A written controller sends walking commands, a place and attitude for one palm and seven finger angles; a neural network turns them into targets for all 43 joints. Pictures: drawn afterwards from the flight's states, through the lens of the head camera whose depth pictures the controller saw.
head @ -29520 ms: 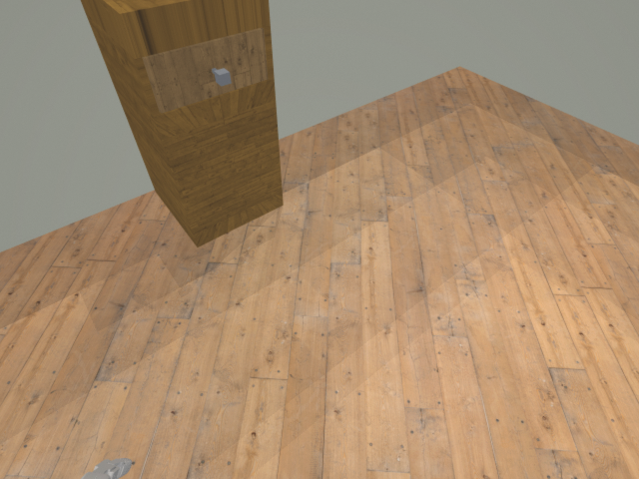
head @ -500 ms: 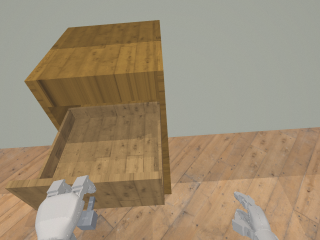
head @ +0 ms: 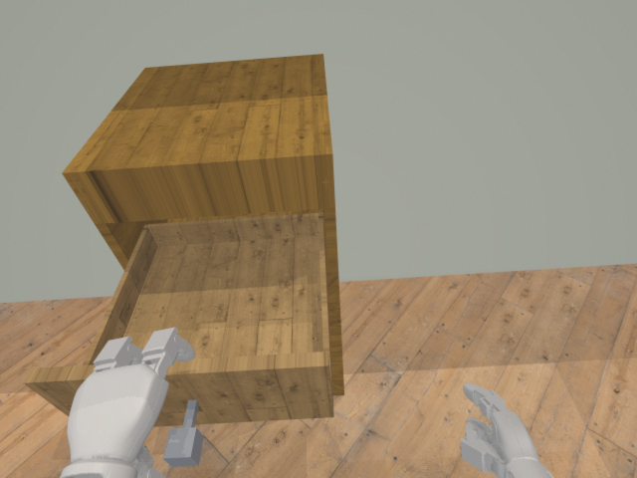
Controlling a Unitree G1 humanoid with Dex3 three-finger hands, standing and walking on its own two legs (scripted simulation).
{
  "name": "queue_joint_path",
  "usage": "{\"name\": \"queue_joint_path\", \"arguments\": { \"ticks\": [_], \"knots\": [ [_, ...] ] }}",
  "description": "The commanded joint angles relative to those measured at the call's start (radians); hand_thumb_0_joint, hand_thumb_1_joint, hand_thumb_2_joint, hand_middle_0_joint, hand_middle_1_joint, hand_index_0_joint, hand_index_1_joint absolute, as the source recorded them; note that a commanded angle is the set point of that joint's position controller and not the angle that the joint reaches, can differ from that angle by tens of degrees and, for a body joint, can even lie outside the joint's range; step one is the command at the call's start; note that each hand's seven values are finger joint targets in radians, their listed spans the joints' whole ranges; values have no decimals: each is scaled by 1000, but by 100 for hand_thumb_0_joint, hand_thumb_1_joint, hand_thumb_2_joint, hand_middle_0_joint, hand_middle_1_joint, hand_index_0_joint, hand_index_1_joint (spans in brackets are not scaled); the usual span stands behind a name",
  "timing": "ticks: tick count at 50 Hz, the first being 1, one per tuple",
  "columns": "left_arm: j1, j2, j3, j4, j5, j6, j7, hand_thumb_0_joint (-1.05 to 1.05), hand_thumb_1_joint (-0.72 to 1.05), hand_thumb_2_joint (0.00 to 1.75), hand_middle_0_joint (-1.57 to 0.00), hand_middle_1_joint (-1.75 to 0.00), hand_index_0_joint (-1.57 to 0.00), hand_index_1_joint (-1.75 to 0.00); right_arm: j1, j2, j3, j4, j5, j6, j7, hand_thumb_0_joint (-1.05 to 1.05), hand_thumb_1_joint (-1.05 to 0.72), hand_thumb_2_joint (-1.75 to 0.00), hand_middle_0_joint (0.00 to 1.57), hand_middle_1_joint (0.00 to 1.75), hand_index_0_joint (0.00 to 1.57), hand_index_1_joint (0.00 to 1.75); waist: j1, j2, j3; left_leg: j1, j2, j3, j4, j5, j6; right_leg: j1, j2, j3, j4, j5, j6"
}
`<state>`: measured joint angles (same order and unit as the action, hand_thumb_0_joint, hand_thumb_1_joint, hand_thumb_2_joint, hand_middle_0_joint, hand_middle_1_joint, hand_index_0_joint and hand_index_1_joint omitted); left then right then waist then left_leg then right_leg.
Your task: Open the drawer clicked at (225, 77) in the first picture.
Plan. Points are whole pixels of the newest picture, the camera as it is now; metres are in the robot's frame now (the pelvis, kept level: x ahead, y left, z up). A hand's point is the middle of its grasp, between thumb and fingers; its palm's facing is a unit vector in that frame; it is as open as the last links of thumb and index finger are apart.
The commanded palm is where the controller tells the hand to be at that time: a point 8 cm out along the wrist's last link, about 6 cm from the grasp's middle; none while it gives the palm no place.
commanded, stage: lift the hand off the handle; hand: left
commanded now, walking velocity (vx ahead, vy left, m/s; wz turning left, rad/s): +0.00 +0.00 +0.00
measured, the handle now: (187, 431) +0.19 +0.22 -0.05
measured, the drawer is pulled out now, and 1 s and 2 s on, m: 0.30 0.30 0.30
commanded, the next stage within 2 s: draw the hand back to the body in 0.52 s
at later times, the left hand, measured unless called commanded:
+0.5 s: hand (141, 396) +0.17 +0.22 +0.09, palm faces +0.12 -0.19 -0.97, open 13.8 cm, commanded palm +0.13 +0.21 +0.15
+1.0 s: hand (114, 396) +0.16 +0.24 +0.10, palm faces +0.09 -0.15 -0.98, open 13.8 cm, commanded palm +0.13 +0.24 +0.17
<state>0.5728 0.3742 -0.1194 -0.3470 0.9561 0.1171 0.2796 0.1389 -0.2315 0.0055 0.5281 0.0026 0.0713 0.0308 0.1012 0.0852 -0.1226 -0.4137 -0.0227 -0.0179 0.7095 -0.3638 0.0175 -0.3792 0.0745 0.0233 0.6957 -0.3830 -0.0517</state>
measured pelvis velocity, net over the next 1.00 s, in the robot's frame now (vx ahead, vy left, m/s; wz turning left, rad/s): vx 0.00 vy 0.01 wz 0.01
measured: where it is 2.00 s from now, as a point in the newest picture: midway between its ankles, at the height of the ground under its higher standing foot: outside the picture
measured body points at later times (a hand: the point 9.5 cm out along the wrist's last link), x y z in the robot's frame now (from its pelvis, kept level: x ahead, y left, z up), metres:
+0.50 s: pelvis +0.00 +0.01 +0.01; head -0.02 -0.03 +0.45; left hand +0.16 +0.22 +0.15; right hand +0.24 -0.17 -0.06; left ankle +0.00 +0.11 -0.72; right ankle -0.02 -0.09 -0.72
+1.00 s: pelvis +0.00 +0.01 +0.01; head -0.02 -0.03 +0.46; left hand +0.15 +0.24 +0.15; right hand +0.23 -0.19 -0.06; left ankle +0.00 +0.11 -0.72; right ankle -0.02 -0.09 -0.72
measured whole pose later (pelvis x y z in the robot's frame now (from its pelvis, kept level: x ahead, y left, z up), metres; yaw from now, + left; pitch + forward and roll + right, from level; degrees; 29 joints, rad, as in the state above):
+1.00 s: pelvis +0.00 +0.01 +0.01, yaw +0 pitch +1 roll -1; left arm 0.57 0.45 -0.04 -0.48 0.90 0.15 0.15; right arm 0.14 -0.24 0.03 0.51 0.02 0.09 0.03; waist 0.11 0.10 -0.09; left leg -0.32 -0.02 -0.03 0.63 -0.33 0.03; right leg -0.27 0.07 0.02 0.59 -0.34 -0.04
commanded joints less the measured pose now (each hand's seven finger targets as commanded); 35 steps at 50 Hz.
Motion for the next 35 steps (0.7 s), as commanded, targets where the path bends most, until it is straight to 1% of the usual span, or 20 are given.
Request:
{"name": "queue_joint_path", "arguments": {
  "ticks": [1, 5, 6, 7, 9, 10, 11, 15, 16, 17, 18, 20, 21, 22, 23, 24, 26, 28, 31, 35],
  "knots": [
    [-26, 114, 101, -250, 7, -7, 33, 0, -50, 30, -30, -120, -30, -120, -187, -74, -33, -195, 9, -54, 12, 0, -90, -90, 20, 30, 20, 30, 1, -34, -60, 137, 16, 9, -76, 243, 24, -35, -44, 8, -144, 220, -2],
    [4, 150, 137, -257, 11, 3, 26, 0, -50, 30, -30, -120, -30, -120, -185, -80, -26, -198, 5, -48, 15, 0, -90, -90, 20, 30, 20, 30, 15, -88, -89, 138, 14, 11, -74, 266, 25, -6, -44, 13, -149, 266, 3],
    [-4, 119, 106, -292, 5, 2, 21, 0, -50, 30, -30, -120, -30, -120, -195, -75, -28, -205, 12, -49, 19, 0, -90, -90, 20, 30, 20, 30, 4, -66, -73, 146, 18, 10, -77, 277, 25, -10, -49, 15, -144, 280, 1],
    [11, 126, 109, -282, 3, 5, 15, 0, -50, 30, -30, -120, -30, -120, -184, -78, -29, -205, 8, -46, 21, 0, -90, -90, 20, 30, 20, 30, 11, -77, -85, 146, 16, 10, -75, 287, 26, -6, -45, 3, -146, 286, 4],
    [-18, 105, 88, -313, -11, 12, 1, 0, -50, 30, -30, -120, -30, -120, -200, -77, -26, -208, 16, -47, 24, 0, -90, -90, 20, 30, 20, 30, -2, -65, -59, 150, 23, 2, -90, 275, 24, -8, -48, 8, -152, 261, 2],
    [-38, 131, 99, -310, -3, 12, -5, 0, -50, 30, -30, -120, -30, -120, -186, -79, -25, -206, 11, -44, 21, 0, -90, -90, 20, 30, 20, 30, 4, -58, -60, 153, 23, 4, -91, 266, 27, -19, -46, -6, -158, 235, 5],
    [-56, 123, 90, -331, -6, 13, -9, 0, -50, 30, -30, -120, -30, -120, -197, -75, -26, -208, 16, -44, 18, 0, -90, -90, 20, 30, 20, 30, -3, -51, -50, 163, 26, 4, -96, 255, 27, -22, -49, 4, -165, 221, 4],
    [-47, 154, 112, -333, 19, 16, -23, 0, -50, 30, -30, -120, -30, -120, -179, -74, -18, -208, 9, -44, 20, 0, -90, -90, 20, 30, 20, 30, 16, -43, -74, 177, 28, 1, -98, 277, 25, -7, -43, -5, -166, 210, -2],
    [-38, 124, 86, -358, 10, 17, -28, 0, -50, 30, -30, -120, -30, -120, -193, -68, -19, -218, 17, -44, 23, 0, -90, -90, 20, 30, 20, 30, 10, -26, -55, 181, 32, 2, -104, 279, 23, -9, -47, -4, -167, 211, -3],
    [-55, 134, 86, -350, 11, 21, -34, 0, -50, 30, -30, -120, -30, -120, -184, -72, -18, -215, 12, -39, 23, 0, -90, -90, 20, 30, 20, 30, 14, -35, -67, 179, 31, 1, -106, 281, 25, -6, -42, -15, -170, 209, -1],
    [-73, 133, 88, -357, 7, 24, -37, 0, -50, 30, -30, -120, -30, -120, -196, -69, -18, -217, 18, -40, 24, 0, -90, -90, 20, 30, 20, 30, 6, -34, -37, 178, 35, -1, -113, 274, 23, -13, -45, -3, -175, 200, -2],
    [-48, 144, 104, -340, 11, 36, -45, 0, -50, 30, -30, -120, -30, -120, -184, -70, -15, -215, 17, -41, 26, 0, -90, -90, 20, 30, 20, 30, 19, -38, -56, 178, 35, 0, -115, 286, 23, 6, -40, -11, -175, 205, -3],
    [-60, 124, 84, -375, 1, 36, -50, 0, -50, 30, -30, -120, -30, -120, -202, -67, -13, -222, 23, -39, 30, 0, -90, -90, 20, 30, 20, 30, 10, -40, -44, 180, 39, -7, -126, 288, 20, 10, -44, -11, -173, 212, -3],
    [-31, 121, 78, -338, 1, 44, -58, 0, -50, 30, -30, -120, -30, -120, -190, -68, -15, -221, 20, -37, 30, 0, -90, -90, 20, 30, 20, 30, 19, -52, -40, 172, 37, -1, -126, 291, 23, 13, -38, -22, -176, 216, 0],
    [-34, 125, 89, -353, -5, 45, -61, 0, -50, 30, -30, -120, -30, -120, -201, -67, -14, -225, 27, -37, 32, 0, -90, -90, 20, 30, 20, 30, 12, -71, -31, 172, 40, 0, -130, 285, 20, 16, -43, -13, -181, 216, 2],
    [-21, 132, 104, -339, -7, 52, -65, 0, -50, 30, -30, -120, -30, -120, -214, -69, -8, -225, 30, -39, 33, 0, -90, -90, 20, 30, 20, 30, 17, -48, -23, 168, 39, -6, -138, 281, 18, 26, -39, -2, -185, 212, -3],
    [-16, 128, 94, -353, -7, 53, -71, 0, -50, 30, -30, -120, -30, -120, -204, -66, -8, -227, 31, -35, 36, 0, -90, -90, 20, 30, 20, 30, 15, -56, -34, 172, 38, 3, -136, 288, 20, 38, -45, -5, -187, 233, 2],
    [-19, 156, 123, -359, -1, 48, -69, 0, -50, 30, -30, -120, -30, -120, -203, -71, -8, -228, 27, -34, 34, 0, -90, -90, 20, 30, 20, 30, 19, -65, -38, 166, 37, 4, -133, 288, 18, 41, -45, 1, -186, 241, 2],
    [-20, 149, 119, -381, -1, 38, -66, 0, -50, 30, -30, -120, -30, -120, -199, -70, -8, -230, 25, -37, 32, 0, -90, -90, 20, 30, 20, 30, 16, -50, -43, 177, 35, 6, -125, 285, 21, 36, -47, 3, -192, 241, 0],
    [-53, 184, 154, -409, 3, 19, -55, 0, -50, 30, -30, -120, -30, -120, -182, -76, -12, -227, 12, -39, 18, 0, -90, -90, 20, 30, 20, 30, 19, -16, -67, 196, 29, 4, -115, 273, 25, 26, -44, 11, -204, 211, -4]
  ]
}}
